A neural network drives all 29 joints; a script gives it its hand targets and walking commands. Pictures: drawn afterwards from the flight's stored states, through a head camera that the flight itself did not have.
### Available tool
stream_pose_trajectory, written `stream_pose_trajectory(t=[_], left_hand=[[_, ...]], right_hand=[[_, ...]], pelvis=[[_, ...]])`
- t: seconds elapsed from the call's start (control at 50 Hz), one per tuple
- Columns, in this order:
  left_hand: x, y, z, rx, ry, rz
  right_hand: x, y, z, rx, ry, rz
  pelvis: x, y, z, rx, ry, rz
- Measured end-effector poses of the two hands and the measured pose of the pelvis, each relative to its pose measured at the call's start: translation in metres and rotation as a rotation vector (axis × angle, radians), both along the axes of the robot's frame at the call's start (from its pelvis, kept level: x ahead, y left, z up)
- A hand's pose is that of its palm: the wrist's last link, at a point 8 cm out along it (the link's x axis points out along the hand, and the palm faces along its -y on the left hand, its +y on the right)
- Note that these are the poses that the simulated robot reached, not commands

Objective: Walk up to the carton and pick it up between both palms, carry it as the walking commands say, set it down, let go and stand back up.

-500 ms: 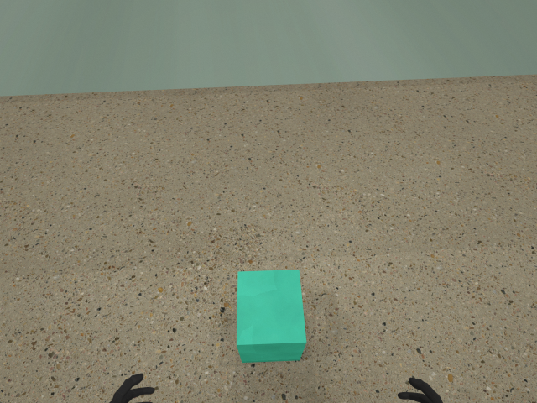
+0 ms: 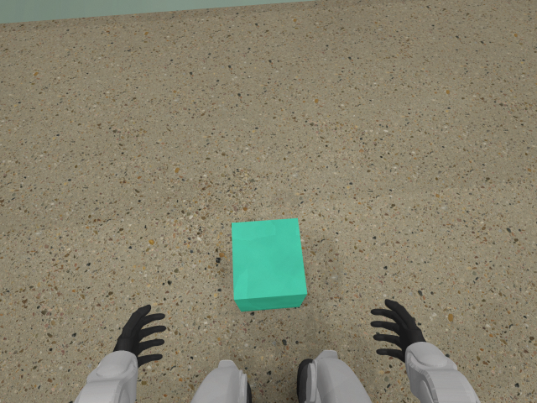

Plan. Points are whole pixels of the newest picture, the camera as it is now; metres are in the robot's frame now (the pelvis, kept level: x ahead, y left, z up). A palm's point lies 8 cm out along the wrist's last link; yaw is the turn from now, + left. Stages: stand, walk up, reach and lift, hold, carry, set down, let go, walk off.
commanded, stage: reach and lift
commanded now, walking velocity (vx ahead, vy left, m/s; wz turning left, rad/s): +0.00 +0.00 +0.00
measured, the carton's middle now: (267, 267) +0.46 +0.02 -0.59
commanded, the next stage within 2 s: none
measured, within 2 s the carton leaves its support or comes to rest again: neither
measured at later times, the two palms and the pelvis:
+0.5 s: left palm (158, 273) +0.33 +0.21 -0.14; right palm (376, 262) +0.36 -0.18 -0.15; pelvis -0.05 +0.00 -0.03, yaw +1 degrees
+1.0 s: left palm (171, 214) +0.46 +0.21 -0.17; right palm (358, 207) +0.48 -0.17 -0.18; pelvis -0.04 +0.00 -0.05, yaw +1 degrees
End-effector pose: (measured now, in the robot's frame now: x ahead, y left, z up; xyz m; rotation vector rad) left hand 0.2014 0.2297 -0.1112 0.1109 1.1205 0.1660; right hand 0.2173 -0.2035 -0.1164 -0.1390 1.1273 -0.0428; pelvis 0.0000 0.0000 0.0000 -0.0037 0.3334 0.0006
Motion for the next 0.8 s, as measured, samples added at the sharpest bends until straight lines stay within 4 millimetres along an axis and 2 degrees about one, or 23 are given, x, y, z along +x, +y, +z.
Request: stream_pose_trajectory(t=[0.14,0.22,0.34,0.56,0.8], left_hand=[[0.018,-0.009,-0.007,-0.020,-0.040,0.015],[0.043,-0.015,-0.012,-0.023,-0.072,0.016],[0.087,-0.019,-0.016,-0.023,-0.138,0.034],[0.148,-0.020,-0.031,-0.013,-0.261,0.052],[0.215,-0.016,-0.049,-0.017,-0.395,0.064]], right_hand=[[0.021,0.002,-0.007,0.003,-0.028,-0.007],[0.043,0.002,-0.014,-0.001,-0.040,-0.008],[0.088,0.007,-0.022,-0.009,-0.091,0.003],[0.161,0.031,-0.039,0.030,-0.237,0.006],[0.219,0.031,-0.055,0.018,-0.365,-0.025]], pelvis=[[-0.024,0.005,-0.011,0.007,-0.019,-0.001],[-0.037,0.006,-0.019,0.007,-0.019,-0.002],[-0.049,0.004,-0.027,0.014,0.033,-0.005],[-0.043,-0.001,-0.038,0.013,0.200,0.008],[-0.037,-0.006,-0.050,0.016,0.330,0.006]])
